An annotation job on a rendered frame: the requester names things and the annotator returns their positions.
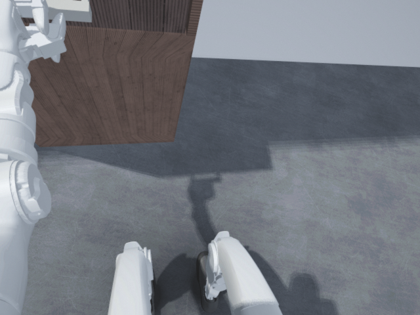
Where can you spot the left robot hand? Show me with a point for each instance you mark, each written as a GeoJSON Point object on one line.
{"type": "Point", "coordinates": [44, 39]}

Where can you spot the cabinet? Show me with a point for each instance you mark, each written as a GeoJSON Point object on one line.
{"type": "Point", "coordinates": [113, 86]}

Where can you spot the left robot thigh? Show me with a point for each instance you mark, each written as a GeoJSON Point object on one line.
{"type": "Point", "coordinates": [133, 273]}

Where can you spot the robot left forearm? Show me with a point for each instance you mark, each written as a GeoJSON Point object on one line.
{"type": "Point", "coordinates": [17, 118]}

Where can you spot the left robot upper arm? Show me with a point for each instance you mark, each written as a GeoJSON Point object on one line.
{"type": "Point", "coordinates": [24, 199]}

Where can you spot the handle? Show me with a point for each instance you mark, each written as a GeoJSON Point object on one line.
{"type": "Point", "coordinates": [79, 11]}

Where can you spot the robot right shin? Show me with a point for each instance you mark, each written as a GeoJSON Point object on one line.
{"type": "Point", "coordinates": [214, 283]}

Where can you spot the drawer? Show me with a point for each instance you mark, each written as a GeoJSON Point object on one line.
{"type": "Point", "coordinates": [145, 15]}

